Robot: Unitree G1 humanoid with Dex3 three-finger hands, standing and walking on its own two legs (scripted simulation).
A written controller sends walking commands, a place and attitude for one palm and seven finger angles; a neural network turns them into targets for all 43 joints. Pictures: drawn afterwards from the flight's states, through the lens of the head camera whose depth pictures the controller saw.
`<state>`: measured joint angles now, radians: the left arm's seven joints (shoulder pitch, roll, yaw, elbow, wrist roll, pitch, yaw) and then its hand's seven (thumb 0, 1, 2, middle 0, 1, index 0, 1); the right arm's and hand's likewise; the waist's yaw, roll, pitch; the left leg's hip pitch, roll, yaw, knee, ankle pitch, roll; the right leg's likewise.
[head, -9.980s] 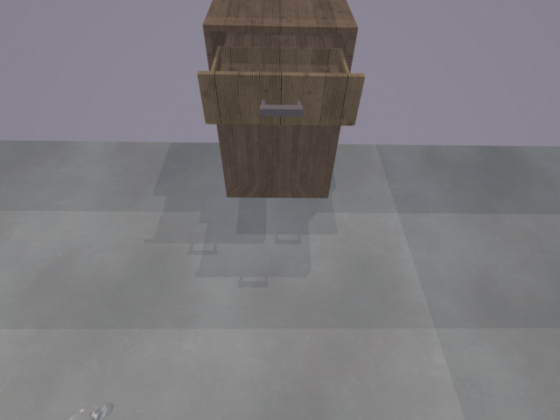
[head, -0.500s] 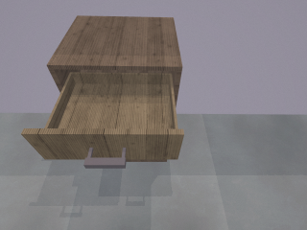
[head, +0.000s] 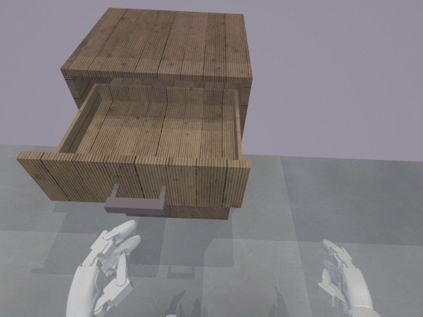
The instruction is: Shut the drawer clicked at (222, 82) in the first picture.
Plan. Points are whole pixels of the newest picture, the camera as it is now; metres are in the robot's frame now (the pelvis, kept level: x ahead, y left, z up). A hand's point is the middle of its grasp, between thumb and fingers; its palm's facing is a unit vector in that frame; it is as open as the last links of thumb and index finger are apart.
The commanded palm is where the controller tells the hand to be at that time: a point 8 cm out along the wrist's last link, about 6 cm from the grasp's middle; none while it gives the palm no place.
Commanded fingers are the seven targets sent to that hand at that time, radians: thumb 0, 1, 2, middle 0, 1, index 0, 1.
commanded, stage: raise the hand and make a fist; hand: left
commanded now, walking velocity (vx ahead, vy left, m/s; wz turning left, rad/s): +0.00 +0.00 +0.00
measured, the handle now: (138, 197) +0.36 +0.18 -0.01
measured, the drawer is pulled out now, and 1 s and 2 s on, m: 0.30 0.30 0.30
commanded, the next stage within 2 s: bring the fist close to the handle in 1.56 s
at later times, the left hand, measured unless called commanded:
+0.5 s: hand (123, 276) +0.19 +0.16 +0.04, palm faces +0.10 -0.99 -0.02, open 3.8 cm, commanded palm +0.13 +0.21 +0.05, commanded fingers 0.00 0.90 0.90 -1.06 -1.23 -1.06 -1.23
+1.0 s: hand (125, 284) +0.16 +0.13 +0.09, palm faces +0.00 -1.00 +0.03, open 3.2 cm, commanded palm +0.13 +0.19 +0.09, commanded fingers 0.00 0.90 0.90 -1.40 -1.60 -1.40 -1.60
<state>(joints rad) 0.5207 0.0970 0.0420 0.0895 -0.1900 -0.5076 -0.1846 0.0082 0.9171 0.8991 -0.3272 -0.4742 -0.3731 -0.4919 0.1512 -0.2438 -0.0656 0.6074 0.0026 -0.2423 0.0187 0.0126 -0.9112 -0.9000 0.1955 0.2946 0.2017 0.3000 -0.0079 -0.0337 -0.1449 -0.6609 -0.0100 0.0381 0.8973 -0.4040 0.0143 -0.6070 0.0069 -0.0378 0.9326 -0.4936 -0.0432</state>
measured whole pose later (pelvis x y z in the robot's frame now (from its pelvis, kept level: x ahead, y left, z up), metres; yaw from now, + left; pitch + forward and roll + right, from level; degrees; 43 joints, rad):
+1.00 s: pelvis -0.01 +0.03 -0.01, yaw +2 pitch +8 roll -2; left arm 0.67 0.11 -0.15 -0.40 -0.11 -0.27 -0.05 0.02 0.90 0.90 -1.34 -1.54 -1.34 -1.54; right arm 0.21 -0.19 0.05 0.39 0.03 -0.14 -0.01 0.01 -0.91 -0.90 0.20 0.30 0.20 0.30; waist 0.01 0.05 -0.14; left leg -0.71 -0.02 0.00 1.02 -0.45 0.05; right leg -0.60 0.00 -0.07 0.98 -0.52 -0.01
